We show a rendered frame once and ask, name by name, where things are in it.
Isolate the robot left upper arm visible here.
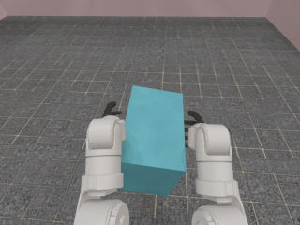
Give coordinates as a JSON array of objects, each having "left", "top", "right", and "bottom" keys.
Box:
[{"left": 74, "top": 199, "right": 129, "bottom": 225}]

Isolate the robot left forearm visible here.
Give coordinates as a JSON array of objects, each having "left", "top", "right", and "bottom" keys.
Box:
[{"left": 73, "top": 115, "right": 127, "bottom": 225}]

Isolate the right robot hand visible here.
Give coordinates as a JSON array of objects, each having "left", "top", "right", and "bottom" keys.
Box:
[{"left": 184, "top": 111, "right": 204, "bottom": 148}]

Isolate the left robot hand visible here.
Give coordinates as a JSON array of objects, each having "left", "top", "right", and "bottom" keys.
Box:
[{"left": 101, "top": 101, "right": 122, "bottom": 120}]

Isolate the robot right forearm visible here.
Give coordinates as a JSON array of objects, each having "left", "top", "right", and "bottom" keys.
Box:
[{"left": 187, "top": 123, "right": 248, "bottom": 225}]

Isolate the robot right upper arm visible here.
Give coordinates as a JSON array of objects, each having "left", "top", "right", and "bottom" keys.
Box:
[{"left": 191, "top": 203, "right": 248, "bottom": 225}]

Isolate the carton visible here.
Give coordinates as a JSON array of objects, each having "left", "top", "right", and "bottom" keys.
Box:
[{"left": 117, "top": 85, "right": 187, "bottom": 196}]

